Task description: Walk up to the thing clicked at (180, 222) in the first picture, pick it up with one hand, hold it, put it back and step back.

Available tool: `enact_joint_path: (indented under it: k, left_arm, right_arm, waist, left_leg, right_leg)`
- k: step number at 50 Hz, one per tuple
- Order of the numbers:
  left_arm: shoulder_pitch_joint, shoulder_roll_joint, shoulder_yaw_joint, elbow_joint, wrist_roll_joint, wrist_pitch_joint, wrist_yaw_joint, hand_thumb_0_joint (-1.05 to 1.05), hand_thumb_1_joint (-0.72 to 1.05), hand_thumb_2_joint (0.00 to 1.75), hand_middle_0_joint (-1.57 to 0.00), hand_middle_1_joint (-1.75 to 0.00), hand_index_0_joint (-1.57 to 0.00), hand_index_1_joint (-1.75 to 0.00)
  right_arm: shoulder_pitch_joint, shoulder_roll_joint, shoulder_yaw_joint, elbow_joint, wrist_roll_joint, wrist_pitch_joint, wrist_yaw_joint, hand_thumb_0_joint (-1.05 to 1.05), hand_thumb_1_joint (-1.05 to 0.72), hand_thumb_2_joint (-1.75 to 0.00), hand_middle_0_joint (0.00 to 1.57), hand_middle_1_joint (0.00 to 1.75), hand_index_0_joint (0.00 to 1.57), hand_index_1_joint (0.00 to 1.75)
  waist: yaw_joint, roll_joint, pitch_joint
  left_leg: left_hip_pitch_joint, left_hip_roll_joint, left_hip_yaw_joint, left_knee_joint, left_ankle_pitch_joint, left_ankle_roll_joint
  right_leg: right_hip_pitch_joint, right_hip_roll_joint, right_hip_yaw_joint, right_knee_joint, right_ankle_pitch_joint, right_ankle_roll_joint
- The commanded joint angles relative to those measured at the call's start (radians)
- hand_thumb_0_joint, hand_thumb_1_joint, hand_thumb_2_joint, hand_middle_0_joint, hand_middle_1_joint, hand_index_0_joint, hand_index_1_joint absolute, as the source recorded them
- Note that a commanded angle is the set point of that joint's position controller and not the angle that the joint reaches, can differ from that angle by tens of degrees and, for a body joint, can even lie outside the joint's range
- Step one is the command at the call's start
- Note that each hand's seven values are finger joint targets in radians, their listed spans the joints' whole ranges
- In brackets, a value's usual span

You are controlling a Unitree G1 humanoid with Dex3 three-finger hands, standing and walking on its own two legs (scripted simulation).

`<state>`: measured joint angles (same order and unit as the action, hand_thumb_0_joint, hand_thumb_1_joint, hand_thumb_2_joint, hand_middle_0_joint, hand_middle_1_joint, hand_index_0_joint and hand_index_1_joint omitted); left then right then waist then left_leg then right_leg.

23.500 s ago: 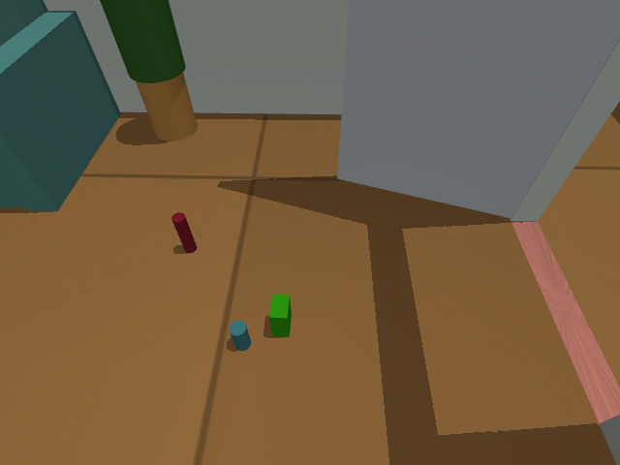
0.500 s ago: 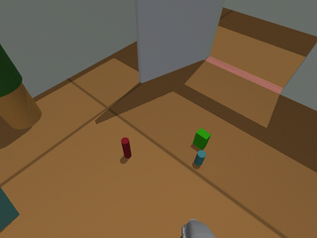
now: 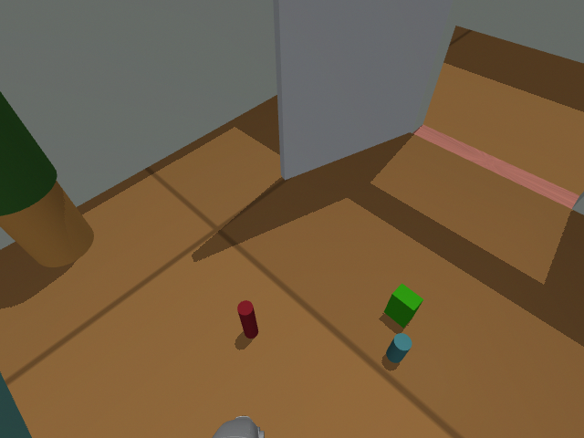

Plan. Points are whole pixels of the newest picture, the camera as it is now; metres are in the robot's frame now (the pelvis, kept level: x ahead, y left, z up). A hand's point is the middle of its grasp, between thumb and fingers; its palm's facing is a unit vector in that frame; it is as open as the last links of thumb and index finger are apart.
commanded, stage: walk up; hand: left
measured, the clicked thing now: (248, 320) +0.56 +0.19 -0.67
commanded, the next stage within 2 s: none
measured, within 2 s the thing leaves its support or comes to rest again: neither
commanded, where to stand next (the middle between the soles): +0.24 +0.00 m, yaw -1 degrees
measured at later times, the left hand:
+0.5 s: hand (149, 369) +0.24 +0.27 -0.15, palm faces -0.07 -0.91 -0.40, open 7.4 cm
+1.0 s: hand (157, 356) +0.27 +0.27 -0.16, palm faces -0.01 -0.95 -0.32, open 7.4 cm
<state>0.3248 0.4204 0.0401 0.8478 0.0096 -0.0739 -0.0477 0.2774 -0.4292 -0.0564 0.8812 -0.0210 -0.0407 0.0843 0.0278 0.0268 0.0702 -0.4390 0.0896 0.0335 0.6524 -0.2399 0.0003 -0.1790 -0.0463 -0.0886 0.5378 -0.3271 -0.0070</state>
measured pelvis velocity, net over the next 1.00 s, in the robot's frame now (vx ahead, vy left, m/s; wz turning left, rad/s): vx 0.21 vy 0.01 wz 0.00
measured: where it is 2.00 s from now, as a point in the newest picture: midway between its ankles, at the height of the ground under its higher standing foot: outside the picture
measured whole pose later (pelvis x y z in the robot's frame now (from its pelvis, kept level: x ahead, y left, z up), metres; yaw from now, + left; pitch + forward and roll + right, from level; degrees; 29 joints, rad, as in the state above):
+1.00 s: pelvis +0.21 +0.01 +0.00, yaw +0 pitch -2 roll +0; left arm 0.16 0.38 0.00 1.08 -0.01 0.00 -0.02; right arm 0.15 -0.37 0.02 1.05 0.00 -0.03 0.02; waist 0.01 -0.03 0.06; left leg -0.23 0.03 0.04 0.53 -0.26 0.00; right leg -0.24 -0.04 -0.04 0.51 -0.23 0.01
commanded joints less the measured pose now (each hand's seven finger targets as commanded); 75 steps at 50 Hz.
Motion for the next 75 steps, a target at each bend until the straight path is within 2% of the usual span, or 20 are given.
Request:
enact_joint_path:
  k: [1, 2, 3, 4, 9, 13, 19, 21, 22, 23, 24, 25, 29, 35, 36, 38, 39, 43, 51, 75]
  left_arm:
    - [-0.061, 0.242, 0.066, -0.078, 0.001, -0.016, 0.011, 0.00, 0.90, 0.90, -0.20, -0.30, -0.20, -0.30]
    - [-0.037, 0.191, 0.047, -0.086, 0.003, -0.014, 0.012, 0.00, 0.90, 0.90, -0.20, -0.30, -0.20, -0.30]
    - [0.001, 0.116, 0.028, -0.093, -0.015, -0.011, 0.008, 0.00, 0.90, 0.90, -0.20, -0.30, -0.20, -0.30]
    - [-0.014, 0.229, 0.054, -0.060, -0.005, 0.001, 0.031, 0.00, 0.90, 0.90, -0.20, -0.30, -0.20, -0.30]
    - [0.062, 0.219, 0.055, 0.011, -0.010, 0.006, 0.016, 0.00, 0.90, 0.90, -0.20, -0.30, -0.20, -0.30]
    - [-0.018, 0.190, 0.055, -0.013, 0.002, 0.016, 0.000, 0.00, 0.90, 0.90, -0.20, -0.30, -0.20, -0.30]
    - [-0.028, 0.136, 0.044, 0.017, -0.002, 0.014, 0.028, 0.00, 0.90, 0.90, -0.20, -0.30, -0.20, -0.30]
    - [-0.003, 0.153, 0.049, 0.041, 0.003, 0.003, 0.039, 0.00, 0.90, 0.90, -0.20, -0.30, -0.20, -0.30]
    - [0.004, 0.210, 0.065, 0.045, 0.008, -0.004, 0.047, 0.00, 0.90, 0.90, -0.20, -0.30, -0.20, -0.30]
    - [0.064, 0.293, 0.095, 0.017, 0.010, -0.009, 0.041, 0.00, 0.90, 0.90, -0.20, -0.30, -0.20, -0.30]
    - [0.062, 0.334, 0.101, 0.020, -0.002, -0.005, 0.039, 0.00, 0.90, 0.90, -0.20, -0.30, -0.20, -0.30]
    - [0.032, 0.316, 0.096, 0.013, -0.006, 0.000, 0.041, 0.00, 0.90, 0.90, -0.20, -0.30, -0.20, -0.30]
    - [-0.088, 0.256, 0.070, -0.015, 0.013, 0.012, 0.044, 0.00, 0.90, 0.90, -0.20, -0.30, -0.20, -0.30]
    - [-0.182, 0.194, 0.039, -0.011, -0.003, 0.041, 0.040, 0.00, 0.90, 0.90, -0.20, -0.30, -0.20, -0.30]
    - [-0.181, 0.156, 0.023, -0.006, -0.011, 0.047, 0.039, 0.00, 0.90, 0.90, -0.20, -0.30, -0.20, -0.30]
    - [-0.160, 0.133, 0.013, 0.028, -0.025, 0.061, 0.042, 0.00, 0.90, 0.90, -0.20, -0.30, -0.20, -0.30]
    - [-0.154, 0.175, 0.028, 0.064, -0.015, 0.062, 0.044, 0.00, 0.90, 0.90, -0.20, -0.30, -0.20, -0.30]
    - [-0.151, 0.170, 0.018, 0.133, -0.017, 0.044, 0.041, 0.00, 0.90, 0.90, -0.20, -0.30, -0.20, -0.30]
    - [-0.246, 0.165, -0.004, 0.203, -0.023, 0.034, 0.046, 0.00, 0.90, 0.90, -0.20, -0.30, -0.20, -0.30]
    - [-0.321, 0.137, 0.004, 0.272, -0.002, 0.042, 0.046, 0.00, 0.90, 0.90, -0.20, -0.30, -0.20, -0.30]
  right_arm:
    - [0.111, -0.186, -0.076, -0.030, -0.004, -0.050, -0.026, 0.00, -0.90, -0.90, 0.20, 0.30, 0.20, 0.30]
    - [0.206, -0.244, -0.094, -0.007, -0.005, -0.057, -0.040, 0.00, -0.90, -0.90, 0.20, 0.30, 0.20, 0.30]
    - [0.221, -0.336, -0.113, -0.034, -0.011, -0.065, -0.048, 0.00, -0.90, -0.90, 0.20, 0.30, 0.20, 0.30]
    - [0.192, -0.360, -0.117, -0.050, 0.019, -0.060, -0.047, 0.00, -0.90, -0.90, 0.20, 0.30, 0.20, 0.30]
    - [0.063, -0.249, -0.073, -0.082, 0.022, -0.065, -0.062, 0.00, -0.90, -0.90, 0.20, 0.30, 0.20, 0.30]
    - [0.068, -0.255, -0.070, -0.098, 0.015, -0.063, -0.063, 0.00, -0.90, -0.90, 0.20, 0.30, 0.20, 0.30]
    - [0.003, -0.214, -0.038, -0.097, 0.024, -0.029, -0.079, 0.00, -0.90, -0.90, 0.20, 0.30, 0.20, 0.30]
    - [-0.011, -0.180, -0.022, -0.091, 0.039, -0.017, -0.083, 0.00, -0.90, -0.90, 0.20, 0.30, 0.20, 0.30]
    - [0.022, -0.135, -0.004, -0.090, 0.042, -0.016, -0.085, 0.00, -0.90, -0.90, 0.20, 0.30, 0.20, 0.30]
    - [0.071, -0.106, 0.006, -0.115, 0.040, -0.019, -0.079, 0.00, -0.90, -0.90, 0.20, 0.30, 0.20, 0.30]
    - [0.054, -0.180, -0.019, -0.088, 0.030, -0.004, -0.087, 0.00, -0.90, -0.90, 0.20, 0.30, 0.20, 0.30]
    - [0.032, -0.212, -0.032, -0.066, 0.021, 0.004, -0.094, 0.00, -0.90, -0.90, 0.20, 0.30, 0.20, 0.30]
    - [0.068, -0.182, -0.028, -0.004, 0.021, 0.000, -0.078, 0.00, -0.90, -0.90, 0.20, 0.30, 0.20, 0.30]
    - [0.074, -0.145, -0.025, 0.067, 0.004, -0.012, -0.086, 0.00, -0.90, -0.90, 0.20, 0.30, 0.20, 0.30]
    - [0.054, -0.166, -0.028, 0.066, -0.003, -0.016, -0.091, 0.00, -0.90, -0.90, 0.20, 0.30, 0.20, 0.30]
    - [-0.083, -0.262, -0.031, 0.027, 0.003, -0.025, -0.093, 0.00, -0.90, -0.90, 0.20, 0.30, 0.20, 0.30]
    - [-0.140, -0.255, -0.026, 0.027, 0.007, -0.020, -0.090, 0.00, -0.90, -0.90, 0.20, 0.30, 0.20, 0.30]
    - [-0.164, -0.184, 0.009, 0.071, 0.017, -0.019, -0.085, 0.00, -0.90, -0.90, 0.20, 0.30, 0.20, 0.30]
    - [-0.180, -0.167, 0.020, 0.145, 0.029, -0.015, -0.093, 0.00, -0.90, -0.90, 0.20, 0.30, 0.20, 0.30]
    - [-0.270, -0.141, 0.024, 0.231, 0.015, -0.003, -0.088, 0.00, -0.90, -0.90, 0.20, 0.30, 0.20, 0.30]
  waist:
    - [-0.090, -0.073, -0.062]
    - [-0.138, 0.102, -0.113]
    - [-0.129, 0.329, -0.105]
    - [-0.123, 0.201, -0.056]
    - [-0.037, 0.133, -0.036]
    - [-0.056, 0.136, -0.007]
    - [-0.023, 0.108, -0.063]
    - [0.009, 0.029, -0.118]
    - [0.013, -0.091, -0.155]
    - [0.025, -0.263, -0.217]
    - [0.047, -0.234, -0.184]
    - [0.036, -0.174, -0.120]
    - [-0.015, -0.227, -0.034]
    - [-0.053, -0.135, -0.101]
    - [-0.053, -0.078, -0.087]
    - [-0.011, 0.111, -0.040]
    - [0.000, 0.066, -0.001]
    - [0.008, 0.096, -0.059]
    - [-0.024, 0.000, -0.150]
    - [-0.026, -0.025, -0.129]
  left_leg:
    - [0.326, -0.071, 0.066, -0.103, 0.004, 0.025]
    - [0.467, -0.004, -0.079, -0.199, -0.166, 0.063]
    - [0.546, 0.265, -0.583, -0.403, -0.361, 0.157]
    - [0.450, 0.358, -0.693, -0.430, -0.384, 0.260]
    - [0.317, 0.203, -0.243, -0.357, 0.066, 0.207]
    - [0.286, 0.193, -0.169, -0.368, 0.117, 0.234]
    - [0.207, 0.137, -0.041, -0.145, 0.528, 0.178]
    - [0.186, 0.067, 0.002, 0.018, 0.404, 0.111]
    - [0.085, 0.027, 0.021, 0.122, 0.220, 0.072]
    - [-0.076, -0.069, 0.051, 0.330, -0.198, 0.053]
    - [-0.124, -0.090, -0.005, 0.444, -0.409, 0.050]
    - [-0.152, -0.054, -0.072, 0.481, -0.408, 0.047]
    - [-0.050, -0.027, -0.034, 0.286, -0.242, 0.027]
    - [0.279, -0.078, 0.019, -0.098, 0.013, 0.020]
    - [0.314, -0.039, -0.043, -0.158, 0.015, 0.030]
    - [0.101, 0.227, -0.441, -0.387, -0.271, 0.151]
    - [0.001, 0.215, -0.399, -0.367, -0.296, 0.174]
    - [0.083, 0.077, -0.181, -0.281, -0.062, 0.055]
    - [0.288, 0.046, -0.105, -0.246, 0.262, 0.037]
    - [0.320, 0.048, -0.094, -0.398, 0.132, 0.016]
  right_leg:
    - [-0.222, -0.158, 0.129, -0.020, -0.002, -0.149]
    - [-0.309, -0.103, 0.073, 0.248, 0.084, -0.114]
    - [-0.546, 0.071, 0.015, 0.526, -0.135, -0.034]
    - [-0.554, 0.017, 0.122, 0.611, -0.223, -0.049]
    - [-0.396, -0.061, 0.135, 0.468, -0.035, -0.023]
    - [-0.368, -0.063, 0.087, 0.322, 0.005, 0.001]
    - [-0.137, 0.013, 0.010, 0.107, 0.167, -0.013]
    - [0.014, 0.036, 0.015, -0.051, 0.296, -0.043]
    - [0.134, -0.056, 0.123, -0.056, 0.431, -0.070]
    - [0.256, -0.268, 0.456, -0.138, 0.210, -0.173]
    - [0.192, -0.383, 0.645, -0.208, 0.059, -0.300]
    - [0.122, -0.375, 0.637, -0.215, -0.038, -0.306]
    - [-0.091, -0.217, 0.336, -0.228, -0.084, -0.219]
    - [-0.265, -0.171, 0.202, -0.048, 0.002, -0.142]
    - [-0.329, -0.149, 0.189, -0.028, -0.061, -0.102]
    - [-0.229, 0.009, 0.082, 0.131, -0.148, -0.018]
    - [-0.123, -0.015, 0.105, 0.155, -0.142, -0.021]
    - [-0.008, -0.035, 0.131, -0.048, 0.100, -0.034]
    - [0.039, -0.091, 0.152, -0.130, 0.363, -0.026]
    - [0.099, -0.098, 0.149, -0.278, 0.257, -0.005]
